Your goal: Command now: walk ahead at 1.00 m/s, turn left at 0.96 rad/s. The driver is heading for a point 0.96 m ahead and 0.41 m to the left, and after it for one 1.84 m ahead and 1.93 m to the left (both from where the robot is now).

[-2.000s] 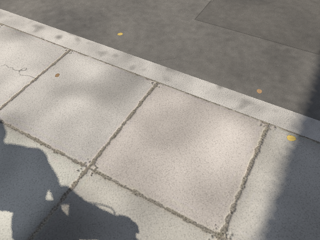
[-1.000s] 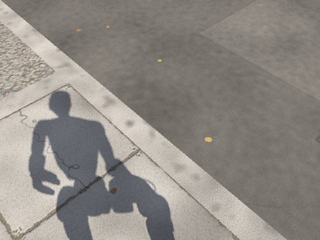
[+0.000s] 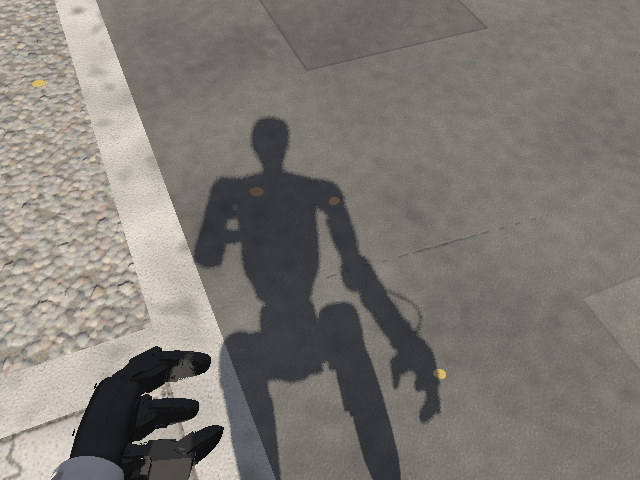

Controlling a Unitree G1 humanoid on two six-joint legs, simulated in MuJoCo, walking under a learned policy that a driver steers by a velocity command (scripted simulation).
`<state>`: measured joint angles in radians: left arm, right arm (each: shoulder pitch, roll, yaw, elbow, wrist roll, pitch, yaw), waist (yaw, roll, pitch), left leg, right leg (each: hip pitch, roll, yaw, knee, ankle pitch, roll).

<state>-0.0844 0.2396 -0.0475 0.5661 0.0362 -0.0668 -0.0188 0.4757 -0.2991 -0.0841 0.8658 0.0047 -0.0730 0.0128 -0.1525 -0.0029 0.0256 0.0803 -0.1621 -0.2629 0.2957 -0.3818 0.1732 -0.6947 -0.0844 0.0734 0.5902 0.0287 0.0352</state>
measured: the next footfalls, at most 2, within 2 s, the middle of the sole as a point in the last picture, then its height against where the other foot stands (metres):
right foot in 0.06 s outside the picture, level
left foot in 0.50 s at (208, 419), level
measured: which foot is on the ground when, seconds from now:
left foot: down 0.00-0.06, up 0.08-0.48, down 0.50-0.94, up 0.96-1.00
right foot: up 0.00-0.04, down 0.06-0.50, up 0.52-0.92, down 0.94-1.00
